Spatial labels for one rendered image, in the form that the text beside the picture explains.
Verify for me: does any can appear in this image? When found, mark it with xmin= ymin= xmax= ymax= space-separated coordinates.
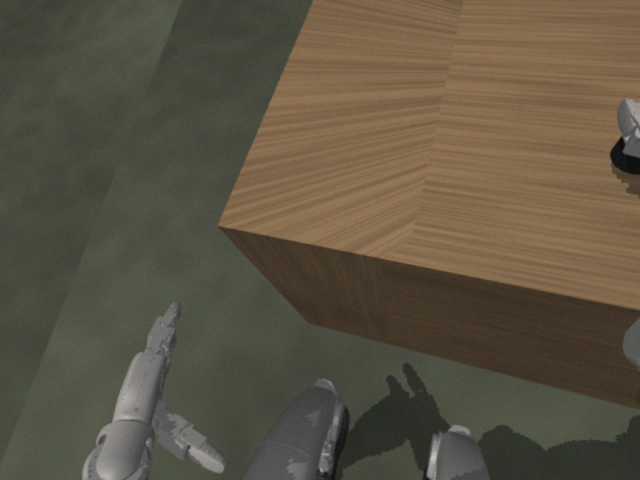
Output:
xmin=610 ymin=137 xmax=640 ymax=175

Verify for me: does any left robot arm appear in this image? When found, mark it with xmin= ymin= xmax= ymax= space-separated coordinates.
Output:
xmin=82 ymin=420 xmax=155 ymax=480

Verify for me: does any left robot foot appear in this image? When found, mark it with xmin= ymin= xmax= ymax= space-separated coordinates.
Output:
xmin=316 ymin=407 xmax=348 ymax=480

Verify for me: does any right robot arm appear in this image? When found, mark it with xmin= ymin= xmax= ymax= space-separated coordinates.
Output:
xmin=623 ymin=317 xmax=640 ymax=371

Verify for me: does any right robot hand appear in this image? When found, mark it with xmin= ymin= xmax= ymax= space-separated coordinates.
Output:
xmin=617 ymin=99 xmax=640 ymax=158

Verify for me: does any left robot hand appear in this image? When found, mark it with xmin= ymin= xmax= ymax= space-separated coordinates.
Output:
xmin=112 ymin=301 xmax=226 ymax=473

